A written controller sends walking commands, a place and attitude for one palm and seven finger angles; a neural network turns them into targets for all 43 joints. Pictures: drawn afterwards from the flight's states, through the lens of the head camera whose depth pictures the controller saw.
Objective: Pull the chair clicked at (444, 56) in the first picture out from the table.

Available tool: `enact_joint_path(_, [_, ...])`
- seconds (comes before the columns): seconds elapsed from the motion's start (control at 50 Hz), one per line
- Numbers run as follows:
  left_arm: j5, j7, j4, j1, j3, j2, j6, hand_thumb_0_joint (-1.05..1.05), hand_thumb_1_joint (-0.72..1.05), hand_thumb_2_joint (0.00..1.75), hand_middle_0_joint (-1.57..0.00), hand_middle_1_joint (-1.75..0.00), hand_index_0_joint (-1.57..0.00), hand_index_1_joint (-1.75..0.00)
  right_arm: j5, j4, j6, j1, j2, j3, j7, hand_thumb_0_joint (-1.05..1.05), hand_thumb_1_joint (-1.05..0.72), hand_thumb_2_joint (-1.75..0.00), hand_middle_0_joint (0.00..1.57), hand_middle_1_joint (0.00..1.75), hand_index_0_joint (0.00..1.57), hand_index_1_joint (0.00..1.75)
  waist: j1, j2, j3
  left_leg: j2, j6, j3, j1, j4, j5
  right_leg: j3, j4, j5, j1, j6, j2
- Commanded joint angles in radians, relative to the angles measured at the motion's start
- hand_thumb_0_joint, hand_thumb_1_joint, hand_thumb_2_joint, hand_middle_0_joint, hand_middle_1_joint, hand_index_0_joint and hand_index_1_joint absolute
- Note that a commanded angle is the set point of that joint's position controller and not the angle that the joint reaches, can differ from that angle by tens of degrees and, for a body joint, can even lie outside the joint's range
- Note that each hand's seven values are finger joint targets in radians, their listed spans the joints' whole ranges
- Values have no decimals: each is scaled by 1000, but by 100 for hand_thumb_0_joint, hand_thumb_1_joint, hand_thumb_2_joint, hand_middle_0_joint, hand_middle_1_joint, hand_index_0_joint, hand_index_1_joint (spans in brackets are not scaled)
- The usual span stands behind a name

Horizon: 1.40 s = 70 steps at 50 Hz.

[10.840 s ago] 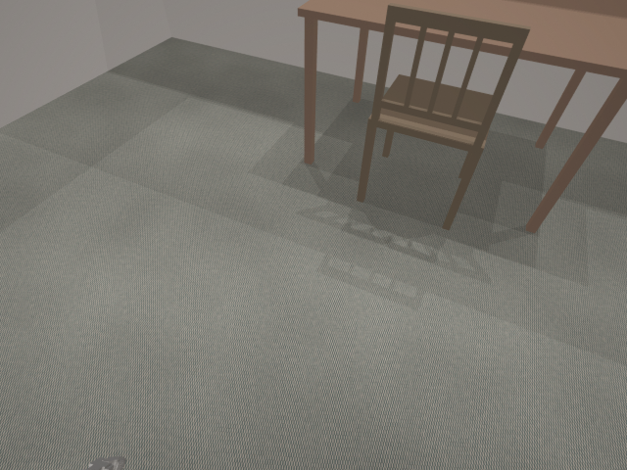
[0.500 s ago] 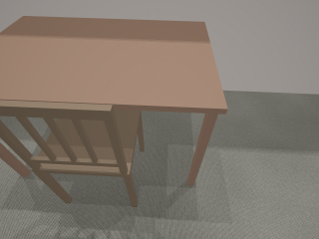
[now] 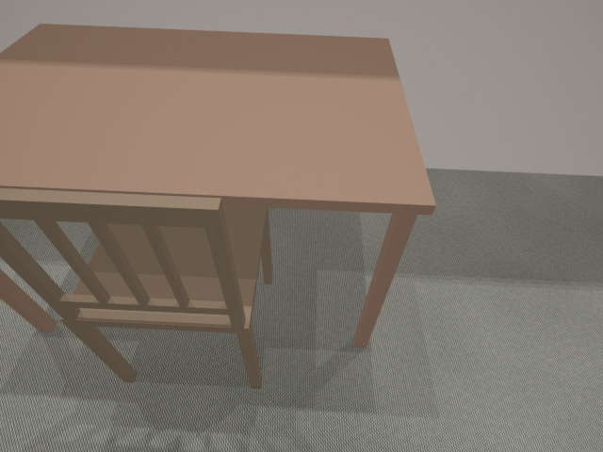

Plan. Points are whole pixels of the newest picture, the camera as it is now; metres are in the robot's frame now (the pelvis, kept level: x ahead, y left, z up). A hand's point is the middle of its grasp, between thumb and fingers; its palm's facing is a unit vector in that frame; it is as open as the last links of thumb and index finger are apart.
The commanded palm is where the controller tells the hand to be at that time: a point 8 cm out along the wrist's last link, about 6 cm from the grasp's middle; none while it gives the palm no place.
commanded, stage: look again from close up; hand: left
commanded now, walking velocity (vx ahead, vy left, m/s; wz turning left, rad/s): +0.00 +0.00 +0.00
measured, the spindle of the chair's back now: (123, 265) +0.44 +0.37 -0.11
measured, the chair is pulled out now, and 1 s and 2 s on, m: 0.00 0.00 0.00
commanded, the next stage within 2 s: raise the hand toward the chair's back in 0.06 s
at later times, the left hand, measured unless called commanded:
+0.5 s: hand (210, 399) +0.19 +0.14 -0.03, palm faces -0.02 -1.00 -0.01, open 8.5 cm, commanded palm +0.13 +0.22 -0.07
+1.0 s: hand (188, 419) +0.17 +0.17 -0.06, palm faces +0.03 -1.00 -0.04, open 12.9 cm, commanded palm +0.14 +0.22 -0.05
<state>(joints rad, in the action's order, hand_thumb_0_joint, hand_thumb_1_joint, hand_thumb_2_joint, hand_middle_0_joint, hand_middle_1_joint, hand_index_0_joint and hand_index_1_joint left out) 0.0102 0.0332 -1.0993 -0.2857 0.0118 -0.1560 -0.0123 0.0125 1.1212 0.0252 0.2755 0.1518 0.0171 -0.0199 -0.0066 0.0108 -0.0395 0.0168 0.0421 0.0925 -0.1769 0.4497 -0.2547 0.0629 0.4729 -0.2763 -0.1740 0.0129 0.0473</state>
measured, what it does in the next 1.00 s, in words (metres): lowers itself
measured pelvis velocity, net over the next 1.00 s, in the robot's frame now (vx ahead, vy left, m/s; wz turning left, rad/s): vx -0.05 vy -0.04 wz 0.03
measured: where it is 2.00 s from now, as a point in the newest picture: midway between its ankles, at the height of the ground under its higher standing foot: outside the picture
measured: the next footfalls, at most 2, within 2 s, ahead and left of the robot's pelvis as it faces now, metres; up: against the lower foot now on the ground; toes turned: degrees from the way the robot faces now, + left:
none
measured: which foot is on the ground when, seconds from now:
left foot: down 0.00-1.00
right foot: down 0.00-1.00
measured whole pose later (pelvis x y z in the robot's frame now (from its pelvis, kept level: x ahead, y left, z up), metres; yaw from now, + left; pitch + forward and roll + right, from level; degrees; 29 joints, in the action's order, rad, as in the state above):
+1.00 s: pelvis -0.05 -0.04 -0.12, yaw +2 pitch +16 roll -1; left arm -0.33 -0.32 0.01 -0.34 -0.23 -0.25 -0.29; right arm -0.03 0.63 0.31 0.23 0.21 -0.01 -0.07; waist -0.01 -0.04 0.11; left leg -0.05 -0.02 0.00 -1.03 1.27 -0.52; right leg 0.13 1.26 -0.56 -0.99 -0.07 0.02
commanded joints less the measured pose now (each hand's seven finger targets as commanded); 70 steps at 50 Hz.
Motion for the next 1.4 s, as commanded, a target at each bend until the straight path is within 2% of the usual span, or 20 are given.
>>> enact_joint_path(0.0, [4,8,23,-66,-22,-94,-9,0,90,90,-20,-30,-20,-30,-1,-21,13,53,99,-14,-11,0,-90,-90,20,30,20,30,1,-21,-17,-127,2,-128,-21,-106,161,-73,-72,129,-13,-38,62])
enact_joint_path(0.12, [5,8,13,-76,-21,-85,-9,0,90,90,-20,-30,-20,-30,-2,-11,11,52,93,-15,-12,0,-90,-90,20,30,20,30,1,-15,-31,-126,1,-123,-21,-111,136,-76,-84,120,-23,-38,64])
enact_joint_path(0.14, [6,5,93,-36,-11,-226,-13,0,90,90,-20,-30,-20,-30,8,-120,-5,3,184,-35,-7,0,-90,-90,20,30,20,30,22,-49,-110,-90,-16,-151,-19,-135,99,-76,-45,-11,-109,-46,18])
enact_joint_path(0.16, [-185,37,1543,687,-124,-339,-167,0,88,89,-20,-30,-20,-30,-62,-467,145,-45,267,-29,-53,0,-90,-90,20,30,20,30,135,-165,313,-19,-28,-99,116,-60,203,7,-12,138,-130,-49,-67])
enact_joint_path(0.18, [-131,68,1349,217,-69,-247,-84,0,85,88,-20,-29,-20,-29,-56,-436,249,-2,237,-21,-75,0,-90,-90,20,30,20,30,38,-266,401,-70,-65,-93,265,-98,350,-8,85,7,-112,-63,-56])
enact_joint_path(0.2, [-125,87,1026,-70,1,-41,33,0,83,87,-19,-29,-19,-29,-58,-370,278,-38,186,-23,-75,0,-90,-90,20,30,20,30,55,-104,168,-95,-65,-113,81,-102,277,-2,129,-53,-223,-48,-57])
enact_joint_path(0.22, [-168,76,1142,4,54,14,18,0,81,86,-19,-29,-19,-29,-67,-423,290,-43,220,-32,-71,0,-90,-90,20,30,20,30,80,-28,33,-76,-24,-148,-34,-55,196,26,87,-49,-234,-38,-47])
enact_joint_path(0.24, [-158,60,1117,-19,29,24,-7,0,78,85,-19,-28,-19,-28,-63,-449,322,-60,224,-45,-73,0,-90,-90,20,30,20,30,92,42,-22,-58,-5,-136,-120,13,97,39,65,-10,-281,-37,-48])
enact_joint_path(0.26, [-159,51,1162,5,-15,-34,-70,0,76,84,-19,-28,-19,-28,-36,-466,356,-32,245,-61,-56,0,-90,-90,20,30,20,30,99,72,95,-41,-9,-153,-160,94,48,43,108,-6,-306,-34,-42])
enact_joint_path(0.32, [-184,-50,1033,-256,-46,36,-244,0,69,81,-18,-27,-18,-27,-2,-540,401,-52,219,-103,-7,0,-90,-90,20,30,20,30,14,166,186,-35,-31,-145,-330,287,55,51,281,-31,-437,-37,-46])
enact_joint_path(0.34, [-213,-104,964,-368,-91,29,-308,0,67,80,-18,-26,-18,-26,-9,-568,404,-60,210,-112,15,0,-90,-90,20,30,20,30,-34,147,183,-23,-42,-124,-394,335,58,35,327,-10,-441,-48,-42])
enact_joint_path(0.42, [-260,-324,1018,-332,-256,-130,-609,0,57,76,-17,-25,-17,-25,-3,-657,393,-136,225,-134,67,0,-90,-90,20,30,20,30,-67,31,304,4,-51,-85,-635,584,32,-45,576,84,-548,-60,-30])
enact_joint_path(0.46, [-258,-345,1074,-352,-297,-172,-559,0,53,74,-16,-24,-16,-24,-12,-722,354,-168,233,-141,70,0,-90,-90,20,30,20,30,-100,-42,328,13,-44,-58,-677,593,-31,-77,581,-4,-540,-65,-31])
enact_joint_path(0.54, [-308,-308,1339,-156,-306,-194,-459,0,43,70,-15,-23,-15,-23,-28,-774,312,-139,202,-126,19,0,-90,-90,20,30,20,30,-31,-6,378,2,-21,-81,-716,665,-109,-154,515,-138,-563,-28,-36])
enact_joint_path(0.62, [-308,-304,1516,-13,-273,-228,-532,0,34,66,-14,-21,-14,-21,-21,-724,320,-100,205,-105,-19,0,-90,-90,20,30,20,30,24,-96,411,-22,-12,-119,-689,740,-37,-159,549,-9,-608,-19,-40])
enact_joint_path(0.68, [-325,-365,1403,26,-241,-215,-540,0,27,63,-14,-20,-14,-20,-28,-658,350,-89,213,-94,-43,0,-90,-90,20,30,20,30,66,-21,360,-32,-12,-137,-753,780,-99,-167,536,-83,-664,-8,-41])
enact_joint_path(0.78, [-372,-429,1289,-13,-324,-266,-389,0,15,58,-13,-18,-13,-18,-54,-661,357,-130,212,-80,-68,0,-90,-90,20,30,20,30,5,11,408,-27,-17,-131,-819,762,-197,-234,454,-332,-581,1,-2])
enact_joint_path(0.88, [-375,-364,1321,-52,-367,-258,-319,0,4,53,-11,-16,-11,-16,-49,-674,357,-148,187,-80,-69,0,-90,-90,20,30,20,30,-32,30,455,-21,-25,-138,-776,715,-142,-206,464,-242,-525,8,3])
enact_joint_path(1.18, [-320,-283,1359,-73,-295,-221,-435,0,-31,38,-8,-11,-8,-11,-33,-673,354,-116,215,-91,-57,0,-90,-90,20,30,20,30,-12,-65,412,-27,-24,-148,-618,594,-87,-30,542,-132,-632,-34,-63])
enact_joint_path(1.38, [-308,-295,1367,-32,-268,-216,-399,0,-50,30,-6,-8,-6,-8,-27,-689,318,-111,223,-73,-51,0,-90,-90,20,30,20,30,9,-105,401,-32,-34,-173,-551,562,-53,8,549,-83,-648,-37,-76])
